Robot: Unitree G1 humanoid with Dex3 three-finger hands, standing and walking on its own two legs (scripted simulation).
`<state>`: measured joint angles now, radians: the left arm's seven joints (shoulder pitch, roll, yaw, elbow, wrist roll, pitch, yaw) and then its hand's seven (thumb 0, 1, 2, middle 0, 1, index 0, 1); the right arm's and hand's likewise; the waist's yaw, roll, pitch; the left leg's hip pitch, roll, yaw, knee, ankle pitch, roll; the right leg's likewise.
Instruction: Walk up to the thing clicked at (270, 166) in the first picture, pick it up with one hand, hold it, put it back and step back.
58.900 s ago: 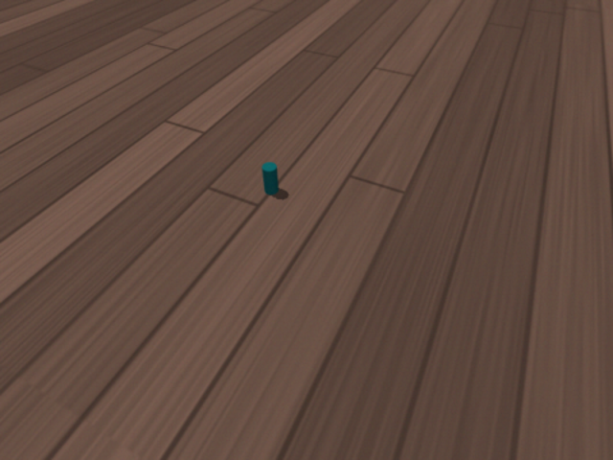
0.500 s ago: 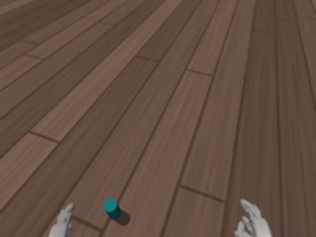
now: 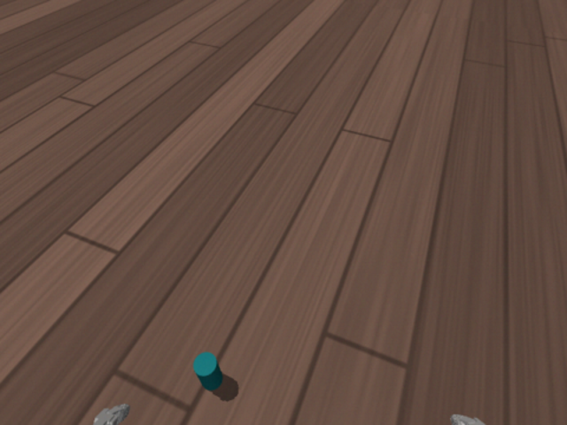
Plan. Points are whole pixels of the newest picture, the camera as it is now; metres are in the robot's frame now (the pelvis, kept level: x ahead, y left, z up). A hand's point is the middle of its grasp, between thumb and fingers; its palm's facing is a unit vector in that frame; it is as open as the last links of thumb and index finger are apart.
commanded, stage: stand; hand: left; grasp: from the side
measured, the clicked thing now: (208, 371) +0.43 +0.24 -0.67
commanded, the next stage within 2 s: step back in 1.88 s
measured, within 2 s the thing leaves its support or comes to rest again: neither
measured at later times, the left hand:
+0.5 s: hand out of the picture +0.05 +0.25 -0.13, palm faces +0.00 -0.93 -0.36, open 7.4 cm
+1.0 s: hand out of the picture +0.06 +0.24 -0.12, palm faces -0.02 -0.94 -0.35, open 7.4 cm
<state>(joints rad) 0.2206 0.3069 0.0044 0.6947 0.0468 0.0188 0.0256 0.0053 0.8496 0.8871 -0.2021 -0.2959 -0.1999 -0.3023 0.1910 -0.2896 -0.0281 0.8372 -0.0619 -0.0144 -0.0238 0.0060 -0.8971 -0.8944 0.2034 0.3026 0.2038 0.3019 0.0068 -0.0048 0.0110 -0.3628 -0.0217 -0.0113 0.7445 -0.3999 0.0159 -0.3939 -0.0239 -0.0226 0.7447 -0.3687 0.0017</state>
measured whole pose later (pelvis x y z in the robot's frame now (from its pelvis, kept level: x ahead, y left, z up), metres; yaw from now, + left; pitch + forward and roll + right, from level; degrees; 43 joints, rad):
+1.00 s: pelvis +0.00 +0.00 +0.04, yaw +0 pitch -3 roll +0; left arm 0.10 0.31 0.00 1.18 0.02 -0.01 0.02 0.00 0.91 0.90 -0.20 -0.30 -0.20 -0.30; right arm 0.13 -0.33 -0.01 1.16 -0.02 0.00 -0.01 0.00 -0.90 -0.89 0.20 0.30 0.20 0.30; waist 0.00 0.02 0.05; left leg -0.08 -0.02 -0.02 0.31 -0.18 0.01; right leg -0.12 -0.02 -0.03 0.32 -0.16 0.00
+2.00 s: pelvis +0.00 +0.00 +0.03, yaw +0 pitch -1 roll +0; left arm 0.09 0.35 0.03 1.07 -0.01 0.00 0.01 0.00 0.91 0.90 -0.20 -0.30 -0.20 -0.30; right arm 0.08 -0.36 -0.02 1.08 -0.01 0.02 0.00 0.00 -0.90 -0.89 0.20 0.30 0.20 0.30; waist -0.01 0.02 0.10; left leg -0.18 -0.01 -0.02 0.44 -0.24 0.01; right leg -0.20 -0.01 -0.03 0.41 -0.19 0.00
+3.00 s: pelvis -0.23 +0.05 +0.01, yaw -3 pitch -3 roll +1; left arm 0.10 0.39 0.06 0.77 0.02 0.07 0.02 0.00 0.91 0.90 -0.20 -0.30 -0.20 -0.30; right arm 0.16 -0.37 -0.05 0.89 -0.03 0.03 -0.01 0.00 -0.90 -0.89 0.20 0.30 0.20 0.30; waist 0.00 -0.05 0.19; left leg -0.24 -0.04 -0.02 0.64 -0.35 0.02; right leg -0.44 0.04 0.11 0.85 -0.45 -0.01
